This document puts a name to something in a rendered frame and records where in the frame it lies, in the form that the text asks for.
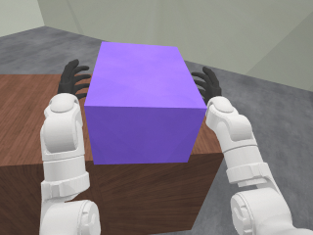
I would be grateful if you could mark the robot left upper arm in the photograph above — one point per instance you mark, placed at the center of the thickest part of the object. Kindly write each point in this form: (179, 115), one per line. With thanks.
(72, 218)

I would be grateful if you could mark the robot right hand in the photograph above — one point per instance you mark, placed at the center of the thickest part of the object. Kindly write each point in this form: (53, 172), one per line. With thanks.
(211, 85)

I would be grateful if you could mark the carton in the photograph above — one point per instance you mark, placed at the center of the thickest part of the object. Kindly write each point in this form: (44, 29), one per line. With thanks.
(142, 106)

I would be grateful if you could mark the left robot forearm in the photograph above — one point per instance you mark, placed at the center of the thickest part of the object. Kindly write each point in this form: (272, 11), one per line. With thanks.
(62, 149)

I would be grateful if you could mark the robot left hand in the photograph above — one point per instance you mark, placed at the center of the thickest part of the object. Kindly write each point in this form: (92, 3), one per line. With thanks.
(68, 79)

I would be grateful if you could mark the pedestal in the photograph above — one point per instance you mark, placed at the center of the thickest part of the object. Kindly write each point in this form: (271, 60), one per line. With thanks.
(132, 199)

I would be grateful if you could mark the robot right upper arm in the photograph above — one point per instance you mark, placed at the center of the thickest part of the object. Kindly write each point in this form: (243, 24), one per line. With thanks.
(262, 212)

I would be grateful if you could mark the right robot forearm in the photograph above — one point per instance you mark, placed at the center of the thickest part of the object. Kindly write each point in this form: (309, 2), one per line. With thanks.
(239, 147)

